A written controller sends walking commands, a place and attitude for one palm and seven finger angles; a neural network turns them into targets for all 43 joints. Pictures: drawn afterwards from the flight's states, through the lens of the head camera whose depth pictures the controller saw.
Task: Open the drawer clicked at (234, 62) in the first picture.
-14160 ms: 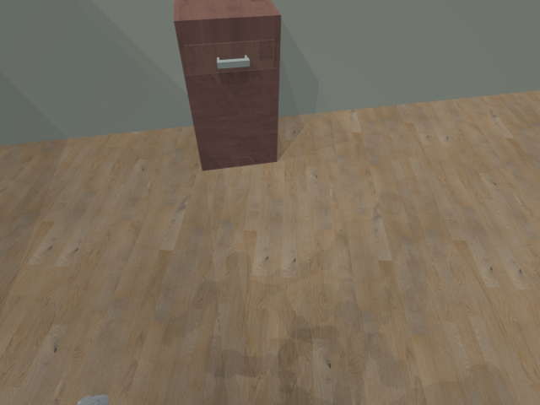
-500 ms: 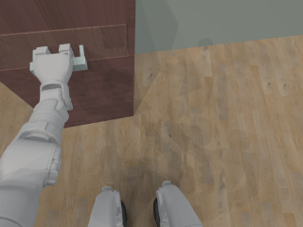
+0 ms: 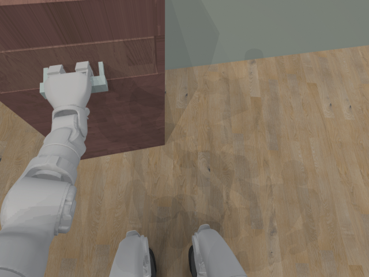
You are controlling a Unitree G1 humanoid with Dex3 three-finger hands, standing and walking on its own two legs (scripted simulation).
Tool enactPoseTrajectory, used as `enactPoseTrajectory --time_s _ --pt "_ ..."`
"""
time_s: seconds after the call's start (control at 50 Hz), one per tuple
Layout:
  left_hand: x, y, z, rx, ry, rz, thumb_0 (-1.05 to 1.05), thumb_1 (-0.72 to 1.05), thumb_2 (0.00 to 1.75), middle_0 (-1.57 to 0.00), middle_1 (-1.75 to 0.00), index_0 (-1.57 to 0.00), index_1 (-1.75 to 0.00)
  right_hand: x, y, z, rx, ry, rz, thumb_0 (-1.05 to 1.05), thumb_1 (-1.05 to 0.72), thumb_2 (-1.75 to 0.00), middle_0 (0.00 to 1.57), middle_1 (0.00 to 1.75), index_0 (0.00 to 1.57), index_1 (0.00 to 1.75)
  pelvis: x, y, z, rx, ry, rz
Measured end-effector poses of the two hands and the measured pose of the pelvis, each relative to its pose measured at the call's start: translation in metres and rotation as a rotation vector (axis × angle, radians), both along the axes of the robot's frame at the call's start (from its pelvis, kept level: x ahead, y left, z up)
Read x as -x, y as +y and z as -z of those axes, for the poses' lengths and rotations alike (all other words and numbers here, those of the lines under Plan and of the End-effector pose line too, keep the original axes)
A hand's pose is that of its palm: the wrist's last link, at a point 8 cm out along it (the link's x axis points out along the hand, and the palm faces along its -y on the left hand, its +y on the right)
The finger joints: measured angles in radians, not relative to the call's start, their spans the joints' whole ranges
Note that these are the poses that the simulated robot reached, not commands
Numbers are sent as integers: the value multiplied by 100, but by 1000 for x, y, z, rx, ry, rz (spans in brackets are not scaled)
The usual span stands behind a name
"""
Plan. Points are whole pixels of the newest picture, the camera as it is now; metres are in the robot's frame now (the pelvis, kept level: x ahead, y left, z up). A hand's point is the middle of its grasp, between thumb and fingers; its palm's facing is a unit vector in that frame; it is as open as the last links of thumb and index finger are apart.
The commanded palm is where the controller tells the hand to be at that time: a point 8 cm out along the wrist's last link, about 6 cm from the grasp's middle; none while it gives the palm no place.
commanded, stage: close the thumb around the handle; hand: left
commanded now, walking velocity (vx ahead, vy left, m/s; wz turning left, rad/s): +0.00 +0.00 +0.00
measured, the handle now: (74, 78) +0.57 +0.20 -0.02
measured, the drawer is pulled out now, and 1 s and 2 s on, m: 0.00 0.05 0.18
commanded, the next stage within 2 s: pull the drawer open in 0.28 s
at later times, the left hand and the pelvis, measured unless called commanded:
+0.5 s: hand (79, 105) +0.51 +0.19 -0.04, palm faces -0.04 -0.03 -1.00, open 6.1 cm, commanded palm +0.48 +0.18 +0.01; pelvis +0.00 +0.00 +0.00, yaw +0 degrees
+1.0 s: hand (80, 125) +0.46 +0.19 -0.04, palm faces -0.03 -0.05 -1.00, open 6.2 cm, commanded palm +0.42 +0.18 +0.01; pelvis +0.02 +0.00 +0.02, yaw +0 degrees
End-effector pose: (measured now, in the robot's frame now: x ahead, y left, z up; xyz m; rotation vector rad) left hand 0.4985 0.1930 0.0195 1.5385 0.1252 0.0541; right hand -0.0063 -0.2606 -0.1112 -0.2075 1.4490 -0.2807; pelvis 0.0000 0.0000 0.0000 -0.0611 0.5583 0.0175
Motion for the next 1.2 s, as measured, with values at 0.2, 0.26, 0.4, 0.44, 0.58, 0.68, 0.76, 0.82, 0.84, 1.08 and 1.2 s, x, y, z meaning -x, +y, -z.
enactPoseTrajectory --time_s 0.2,0.26,0.4,0.44,0.58,0.68,0.76,0.82,0.84,1.08,1.2 --pt "3 0 0 -5 -11 10 0 64 78 -37 -133 -38 -131 -5 -3 0 9 -15 -9 1 -90 -90 20 29 20 30 0 0 0 0 -4 -2" --pt "4 0 1 -9 -16 10 -1 65 78 -35 -133 -37 -132 -4 -3 0 9 -13 -8 1 -90 -90 20 29 20 30 1 0 1 1 -4 -1" --pt "4 0 1 -7 -13 10 0 65 77 -34 -134 -36 -132 -1 -1 0 5 -5 -3 1 -90 -90 20 29 20 30 1 1 0 0 -5 1" --pt "4 0 1 -6 -11 9 0 66 77 -33 -134 -36 -132 0 -1 0 3 -3 1 1 -90 -90 20 29 20 30 1 1 -1 0 -6 2" --pt "11 -1 1 0 -8 10 0 66 76 -32 -135 -35 -132 1 3 -2 -15 8 8 1 -90 -90 20 29 20 30 -3 2 -5 -5 -13 8" --pt "20 -1 1 8 -8 13 0 67 75 -31 -135 -35 -131 -7 5 -4 -27 2 6 1 -90 -90 20 29 20 30 -7 3 -10 -9 -26 12" --pt "29 -2 1 11 -8 16 0 67 74 -30 -135 -35 -131 -18 5 -5 -31 -16 -3 1 -90 -90 20 29 20 30 -10 3 -13 -13 -36 12" --pt "36 -2 1 12 -9 17 0 67 75 -30 -135 -35 -131 -29 5 -7 -32 -36 -12 1 -90 -90 20 29 20 30 -13 3 -16 -15 -45 12" --pt "39 -3 1 13 -10 17 0 67 75 -30 -135 -35 -131 -33 4 -7 -31 -43 -16 1 -90 -90 20 29 20 30 -13 3 -17 -16 -47 12" --pt "67 -6 1 15 -13 18 0 67 75 -30 -135 -35 -130 -76 2 -11 -37 -131 -63 1 -90 -90 20 29 20 30 -18 1 -24 -24 -78 4" --pt "85 -7 1 19 -13 19 0 67 75 -30 -135 -35 -130 -90 4 -13 -47 -165 -73 1 -90 -90 20 29 20 30 -19 -1 -27 -27 -96 5"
